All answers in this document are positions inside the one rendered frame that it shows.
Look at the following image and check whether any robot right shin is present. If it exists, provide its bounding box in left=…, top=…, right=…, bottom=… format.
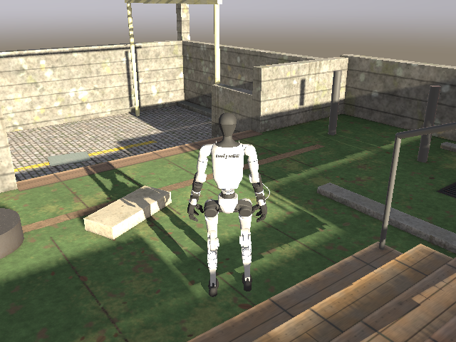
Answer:
left=242, top=234, right=252, bottom=281

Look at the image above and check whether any right robot hand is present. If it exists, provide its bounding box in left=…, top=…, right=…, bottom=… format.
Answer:
left=252, top=204, right=267, bottom=222

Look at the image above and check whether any left robot hand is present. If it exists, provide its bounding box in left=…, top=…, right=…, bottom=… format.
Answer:
left=187, top=203, right=204, bottom=222

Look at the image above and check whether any left robot upper arm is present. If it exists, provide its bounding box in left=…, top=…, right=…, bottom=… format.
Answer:
left=195, top=144, right=213, bottom=183

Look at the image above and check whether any robot left forearm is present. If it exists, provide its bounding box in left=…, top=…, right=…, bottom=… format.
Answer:
left=189, top=173, right=203, bottom=205

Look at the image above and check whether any right robot upper arm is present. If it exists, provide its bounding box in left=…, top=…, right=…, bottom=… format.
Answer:
left=242, top=144, right=260, bottom=183

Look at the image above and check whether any right robot thigh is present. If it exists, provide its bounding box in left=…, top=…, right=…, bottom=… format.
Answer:
left=238, top=198, right=252, bottom=247

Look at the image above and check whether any robot right forearm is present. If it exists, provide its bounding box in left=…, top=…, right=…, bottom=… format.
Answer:
left=252, top=174, right=266, bottom=206

